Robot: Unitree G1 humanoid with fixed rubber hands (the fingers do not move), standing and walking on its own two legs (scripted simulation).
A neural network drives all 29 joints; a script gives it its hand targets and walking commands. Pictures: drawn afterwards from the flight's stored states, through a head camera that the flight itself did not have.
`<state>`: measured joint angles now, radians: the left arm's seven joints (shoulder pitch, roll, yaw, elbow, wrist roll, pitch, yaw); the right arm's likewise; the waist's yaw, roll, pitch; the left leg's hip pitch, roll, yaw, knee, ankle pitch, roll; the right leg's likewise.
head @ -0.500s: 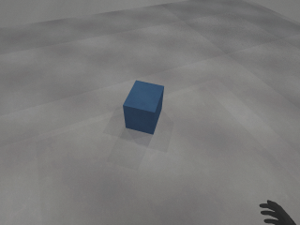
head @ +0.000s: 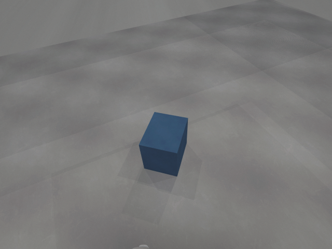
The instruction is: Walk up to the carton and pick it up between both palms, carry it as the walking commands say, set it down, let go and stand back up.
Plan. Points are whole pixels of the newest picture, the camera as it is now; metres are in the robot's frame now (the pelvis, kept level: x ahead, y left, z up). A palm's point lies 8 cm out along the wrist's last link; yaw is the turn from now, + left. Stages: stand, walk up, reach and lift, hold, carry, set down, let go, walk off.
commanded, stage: walk up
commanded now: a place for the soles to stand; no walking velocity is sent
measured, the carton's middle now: (165, 143) +0.88 +0.10 -0.62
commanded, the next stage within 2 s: none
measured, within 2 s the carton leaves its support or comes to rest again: neither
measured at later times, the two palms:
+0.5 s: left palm (48, 202) +0.26 +0.37 -0.07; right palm (306, 228) +0.23 -0.31 -0.09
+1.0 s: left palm (81, 148) +0.45 +0.34 -0.08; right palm (288, 185) +0.36 -0.32 -0.11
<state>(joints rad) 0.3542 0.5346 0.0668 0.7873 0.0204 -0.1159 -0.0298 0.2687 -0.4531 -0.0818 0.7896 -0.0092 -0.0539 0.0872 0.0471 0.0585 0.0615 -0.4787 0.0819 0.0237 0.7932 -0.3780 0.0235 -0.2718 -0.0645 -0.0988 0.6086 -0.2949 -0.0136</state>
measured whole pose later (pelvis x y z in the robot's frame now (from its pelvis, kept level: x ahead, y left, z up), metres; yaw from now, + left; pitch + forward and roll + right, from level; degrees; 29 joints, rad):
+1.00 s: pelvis +0.32 +0.01 -0.02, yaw -1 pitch -3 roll +1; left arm 0.19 0.47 0.03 0.81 0.01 -0.09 0.00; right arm 0.33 -0.46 -0.05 0.81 0.01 -0.03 0.01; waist -0.03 0.01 0.12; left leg -0.36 0.04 -0.01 0.96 -0.51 0.03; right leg -0.44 -0.04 -0.06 0.72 -0.22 -0.03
